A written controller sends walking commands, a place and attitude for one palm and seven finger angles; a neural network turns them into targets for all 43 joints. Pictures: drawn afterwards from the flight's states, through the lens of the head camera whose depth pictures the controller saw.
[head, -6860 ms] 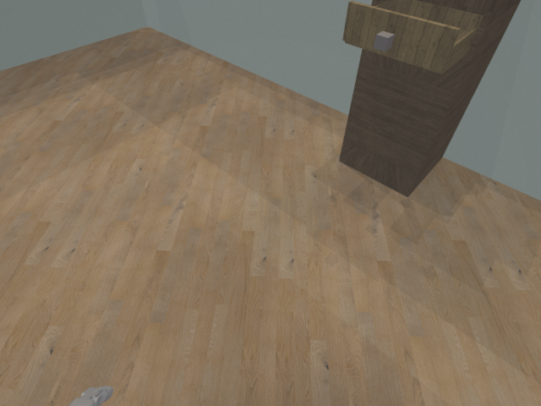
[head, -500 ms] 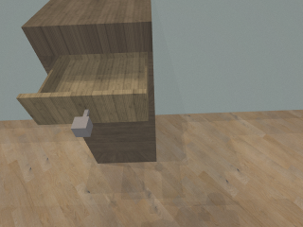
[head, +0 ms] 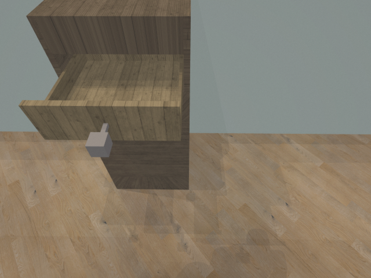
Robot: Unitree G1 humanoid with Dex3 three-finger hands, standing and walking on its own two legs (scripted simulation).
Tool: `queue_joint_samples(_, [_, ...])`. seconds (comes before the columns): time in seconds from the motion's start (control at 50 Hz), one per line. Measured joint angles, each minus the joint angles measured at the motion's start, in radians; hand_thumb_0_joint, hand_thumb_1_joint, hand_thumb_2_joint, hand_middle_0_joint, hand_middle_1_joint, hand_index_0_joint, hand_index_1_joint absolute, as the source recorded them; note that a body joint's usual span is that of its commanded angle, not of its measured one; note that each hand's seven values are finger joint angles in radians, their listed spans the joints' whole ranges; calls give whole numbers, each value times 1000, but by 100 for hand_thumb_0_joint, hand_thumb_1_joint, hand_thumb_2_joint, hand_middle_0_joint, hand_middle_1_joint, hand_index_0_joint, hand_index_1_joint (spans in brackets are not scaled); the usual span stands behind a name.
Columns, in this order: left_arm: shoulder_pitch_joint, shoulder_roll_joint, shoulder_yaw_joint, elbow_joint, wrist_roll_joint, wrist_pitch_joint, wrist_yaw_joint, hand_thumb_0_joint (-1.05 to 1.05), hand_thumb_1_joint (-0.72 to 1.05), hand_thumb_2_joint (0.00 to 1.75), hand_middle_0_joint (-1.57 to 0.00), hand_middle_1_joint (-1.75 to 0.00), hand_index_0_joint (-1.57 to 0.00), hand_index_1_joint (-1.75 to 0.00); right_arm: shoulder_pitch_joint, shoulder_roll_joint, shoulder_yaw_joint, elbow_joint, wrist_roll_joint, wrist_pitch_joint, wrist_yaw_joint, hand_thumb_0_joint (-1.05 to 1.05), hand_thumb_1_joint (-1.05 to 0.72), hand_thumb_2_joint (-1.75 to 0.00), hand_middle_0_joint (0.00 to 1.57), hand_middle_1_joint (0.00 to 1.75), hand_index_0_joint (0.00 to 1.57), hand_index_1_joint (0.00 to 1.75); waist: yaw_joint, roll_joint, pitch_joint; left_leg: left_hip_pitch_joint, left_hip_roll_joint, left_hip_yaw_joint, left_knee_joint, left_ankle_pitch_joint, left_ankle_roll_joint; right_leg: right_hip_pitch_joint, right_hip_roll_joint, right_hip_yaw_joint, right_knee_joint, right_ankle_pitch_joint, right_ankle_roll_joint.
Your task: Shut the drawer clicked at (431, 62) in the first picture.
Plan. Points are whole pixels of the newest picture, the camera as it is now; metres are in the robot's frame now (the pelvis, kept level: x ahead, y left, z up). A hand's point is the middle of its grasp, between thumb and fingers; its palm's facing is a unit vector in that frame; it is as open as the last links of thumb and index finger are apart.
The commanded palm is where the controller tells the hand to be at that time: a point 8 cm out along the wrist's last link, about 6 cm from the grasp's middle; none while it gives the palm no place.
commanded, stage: look again from close up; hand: left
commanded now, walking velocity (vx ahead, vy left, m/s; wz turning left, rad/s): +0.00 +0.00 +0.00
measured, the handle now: (101, 137) +0.41 +0.24 +0.04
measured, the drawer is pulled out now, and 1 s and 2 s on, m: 0.23 0.23 0.23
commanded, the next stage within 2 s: shuffle to correct the standing spot in 0.38 s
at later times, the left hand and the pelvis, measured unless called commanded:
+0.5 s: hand out of the picture -0.07 +0.22 -0.19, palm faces +0.07 -0.98 -0.16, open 7.4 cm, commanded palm none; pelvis -0.05 +0.05 -0.01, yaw +2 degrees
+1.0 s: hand out of the picture -0.11 +0.21 -0.20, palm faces +0.12 -0.99 -0.07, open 7.4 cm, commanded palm none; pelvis -0.05 +0.07 -0.01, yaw +2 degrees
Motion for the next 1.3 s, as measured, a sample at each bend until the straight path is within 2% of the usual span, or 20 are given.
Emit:
queue_joint_samples(0.06, [31, 0, -6, -19, -1, 0, 0, 1, 91, 90, -20, -30, -20, -30, 1, -5, -4, -42, 4, -12, 3, 1, -92, -90, 20, 30, 20, 30, -10, -3, -5, -4, -29, -2, -22, 34, 13, -16, -9, 7, 42, -16, -2])
queue_joint_samples(0.1, [35, 6, -8, -19, -5, 13, -4, 1, 91, 90, -20, -30, -20, -30, 8, -5, -5, -51, 2, -16, 2, 1, -92, -90, 20, 30, 20, 30, -18, 3, -17, 12, -30, -10, -51, 71, 22, -24, -7, -5, 87, -42, 4])
queue_joint_samples(0.18, [28, 27, -5, -27, -3, 29, -8, 1, 91, 90, -20, -30, -20, -30, 27, 4, 3, -45, -6, -6, 5, 1, -94, -90, 20, 30, 20, 30, -6, -25, -53, 15, -49, -5, -38, 65, 43, -20, -27, -1, 98, -39, 19])
queue_joint_samples(0.26, [21, 40, -6, -53, 2, 30, -17, 1, 91, 90, -20, -30, -20, -30, 53, 7, 10, -53, -12, -2, 14, 1, -94, -90, 20, 30, 20, 30, -5, -38, -79, -5, -63, -2, -59, 94, 58, -44, -41, 1, 89, -17, 30])
queue_joint_samples(0.5, [43, 56, 5, -70, 5, 40, -27, 1, 91, 90, -19, -30, -20, -30, 130, 34, 22, -24, -15, 5, 23, 1, -92, -90, 20, 30, 20, 30, -13, -46, -85, -49, -97, -3, -100, 150, 89, -97, -69, 5, 80, 8, 49])
queue_joint_samples(0.62, [80, 43, 13, -59, 14, 47, -33, 1, 91, 90, -19, -30, -20, -30, 131, 41, 14, -8, -18, 20, 27, 1, -91, -90, 20, 30, 20, 30, -9, -38, -87, -62, -102, -8, -99, 82, 97, -121, -63, 17, 118, -146, 32])
queue_joint_samples(0.68, [103, 33, 20, -55, 14, 48, -39, 0, 91, 90, -19, -30, -20, -30, 117, 37, 5, -4, -16, 25, 25, 1, -91, -90, 20, 30, 20, 30, -4, -34, -78, -65, -101, -6, -90, 74, 98, -124, -59, 22, 129, -153, 20])
queue_joint_samples(0.72, [122, 27, 25, -49, 15, 48, -41, 0, 91, 90, -19, -30, -20, -30, 108, 33, -1, -2, -16, 27, 24, 1, -91, -90, 20, 30, 20, 30, 0, -30, -74, -69, -99, -10, -65, 39, 93, -116, -55, 23, 125, -143, 17])
queue_joint_samples(0.76, [143, 21, 30, -46, 14, 45, -40, 0, 91, 90, -19, -30, -20, -30, 103, 30, -7, -8, -17, 31, 24, 1, -91, -90, 20, 30, 20, 30, 6, -28, -81, -95, -98, -19, -9, -57, 77, -116, -47, 25, 121, -136, 8])
queue_joint_samples(0.82, [165, 15, 42, -33, 6, 47, -32, 0, 91, 90, -19, -30, -20, -30, 90, 30, -20, -22, -21, 35, 28, 1, -91, -90, 20, 30, 20, 30, 9, -46, -92, -172, -89, -9, 236, -77, 59, -113, -52, 18, 92, -46, 8])
queue_joint_samples(0.86, [169, 16, 47, -17, 8, 51, -29, 1, 91, 90, -19, -30, -20, -30, 88, 34, -26, -35, -20, 26, 32, 1, -91, -90, 20, 30, 20, 30, 5, -67, -104, -168, -72, 5, 305, -92, 55, -116, -60, 18, 83, 16, 20])
queue_joint_samples(0.92, [156, 18, 40, -17, 11, 52, -32, 1, 91, 90, -20, -30, -20, -30, 104, 38, -21, -60, -15, -11, 29, 0, -91, -90, 20, 30, 20, 30, 3, -80, -118, -51, -44, 11, 82, -104, 48, -154, -58, 21, 147, -28, 37])
queue_joint_samples(0.98, [115, 20, 42, -36, 10, 62, -46, 1, 91, 90, -20, -30, -20, -30, 114, 53, -14, -62, -21, -36, 13, 0, -91, -90, 20, 30, 20, 30, -4, -98, -101, -36, -57, 35, 43, -26, 79, -250, -66, 40, 371, -175, 26])
queue_joint_samples(1.04, [64, 31, 50, -59, 20, 59, -60, 1, 91, 90, -20, -30, -20, -30, 149, 69, -4, -43, -22, -44, 8, 0, -91, -90, 20, 30, 20, 30, -10, -96, -101, 14, -63, 48, -41, -1, 88, -355, -72, 43, 597, -108, 24])
queue_joint_samples(1.1, [10, 54, 58, -83, 26, 49, -58, 2, 93, 90, -20, -30, -20, -30, 188, 90, 11, -19, -18, -59, 6, 0, -91, -90, 20, 30, 20, 30, -15, -91, -94, 70, -65, 48, -148, 45, 85, -426, -90, 41, 697, -16, 36])
queue_joint_samples(1.2, [-64, 99, 70, -109, 12, 47, -65, 3, 94, 90, -19, -30, -20, -30, 232, 114, 28, 7, -21, -79, 3, 0, -91, -90, 20, 30, 20, 30, -37, -76, -61, 127, -54, 54, -238, 71, 73, -472, -116, 27, 660, 27, 50])
queue_joint_samples(1.3, [-151, 99, 60, -132, 4, 50, -70, 2, 93, 90, -19, -30, -20, -30, 256, 111, 28, 25, -32, -73, 8, 0, -91, -90, 20, 30, 20, 30, -75, -51, -24, 148, -39, 58, -240, 47, 53, -422, -119, -2, 439, -9, 41])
